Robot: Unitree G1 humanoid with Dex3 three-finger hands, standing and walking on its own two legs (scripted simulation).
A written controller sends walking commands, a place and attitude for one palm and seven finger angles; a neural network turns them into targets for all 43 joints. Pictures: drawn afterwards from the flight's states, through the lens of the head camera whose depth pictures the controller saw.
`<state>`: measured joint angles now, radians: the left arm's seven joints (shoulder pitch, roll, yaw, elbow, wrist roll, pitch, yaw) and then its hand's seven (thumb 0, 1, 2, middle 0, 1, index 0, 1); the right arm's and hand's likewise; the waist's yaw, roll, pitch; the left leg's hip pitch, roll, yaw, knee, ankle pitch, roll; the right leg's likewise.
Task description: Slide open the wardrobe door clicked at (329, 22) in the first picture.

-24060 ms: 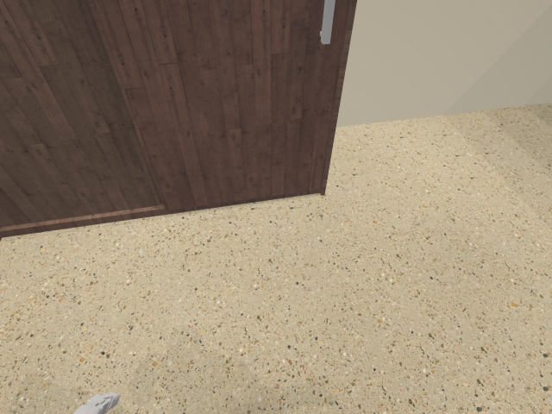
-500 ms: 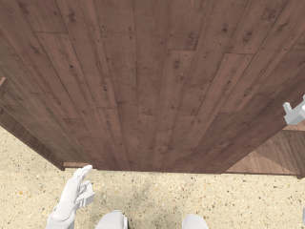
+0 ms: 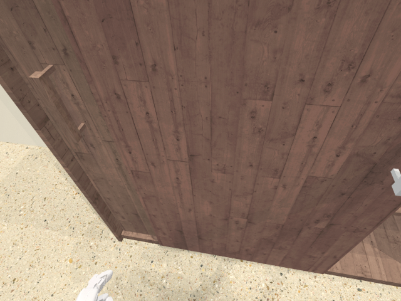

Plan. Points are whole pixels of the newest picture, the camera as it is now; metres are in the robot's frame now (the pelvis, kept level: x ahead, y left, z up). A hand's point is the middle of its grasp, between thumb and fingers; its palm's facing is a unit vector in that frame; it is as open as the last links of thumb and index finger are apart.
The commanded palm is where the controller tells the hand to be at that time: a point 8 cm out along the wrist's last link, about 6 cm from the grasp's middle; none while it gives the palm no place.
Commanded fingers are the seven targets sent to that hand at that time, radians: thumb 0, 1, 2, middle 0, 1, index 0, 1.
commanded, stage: stop walking and hold the door there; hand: right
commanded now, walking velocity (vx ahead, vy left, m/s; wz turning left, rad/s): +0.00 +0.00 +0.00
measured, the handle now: out of the picture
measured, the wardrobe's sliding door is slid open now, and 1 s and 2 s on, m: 0.52 0.52 0.52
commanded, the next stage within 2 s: none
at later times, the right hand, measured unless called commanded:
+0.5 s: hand out of the picture +0.34 -0.37 +0.11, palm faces +0.63 +0.74 -0.21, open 6.4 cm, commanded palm +0.29 -0.39 +0.10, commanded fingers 0.00 -0.90 -0.90 0.45 1.40 0.45 1.40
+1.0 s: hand out of the picture +0.34 -0.38 +0.10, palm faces +0.49 +0.84 -0.25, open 5.8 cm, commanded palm +0.30 -0.39 +0.10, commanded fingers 0.00 -0.90 -0.90 0.45 1.40 0.45 1.40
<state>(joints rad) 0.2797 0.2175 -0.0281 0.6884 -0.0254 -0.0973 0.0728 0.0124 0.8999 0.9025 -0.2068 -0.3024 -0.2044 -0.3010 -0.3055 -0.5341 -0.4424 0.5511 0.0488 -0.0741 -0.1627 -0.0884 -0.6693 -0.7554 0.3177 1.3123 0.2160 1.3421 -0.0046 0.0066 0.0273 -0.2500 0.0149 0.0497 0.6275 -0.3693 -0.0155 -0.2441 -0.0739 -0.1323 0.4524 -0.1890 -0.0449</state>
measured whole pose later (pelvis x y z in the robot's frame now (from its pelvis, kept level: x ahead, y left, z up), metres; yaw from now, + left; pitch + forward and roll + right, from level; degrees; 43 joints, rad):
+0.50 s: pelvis -0.04 +0.01 -0.01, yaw +2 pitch +0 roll +2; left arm 0.33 0.33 0.02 0.76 -0.05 -0.06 0.12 0.01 0.90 0.90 -0.21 -0.30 -0.20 -0.30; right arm -0.52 -0.66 -0.51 1.01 0.03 -0.15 -0.13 -0.07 -0.65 -0.79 0.31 1.25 0.27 1.36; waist 0.05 -0.01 -0.01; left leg -0.23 0.02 0.05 0.46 -0.23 -0.03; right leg -0.35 -0.09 -0.16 0.51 -0.16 -0.03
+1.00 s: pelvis -0.05 -0.06 -0.02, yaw +0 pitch -1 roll +1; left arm 0.21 0.29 0.03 0.72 -0.04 -0.04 0.08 0.01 0.90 0.90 -0.20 -0.30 -0.20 -0.30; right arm -0.52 -0.50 -0.36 0.81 0.04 -0.21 -0.10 -0.12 -0.64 -0.80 0.43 1.39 0.36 1.40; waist 0.00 -0.04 0.07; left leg -0.41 0.10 0.04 0.99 -0.54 -0.05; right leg -0.36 0.02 -0.11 0.59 -0.23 -0.11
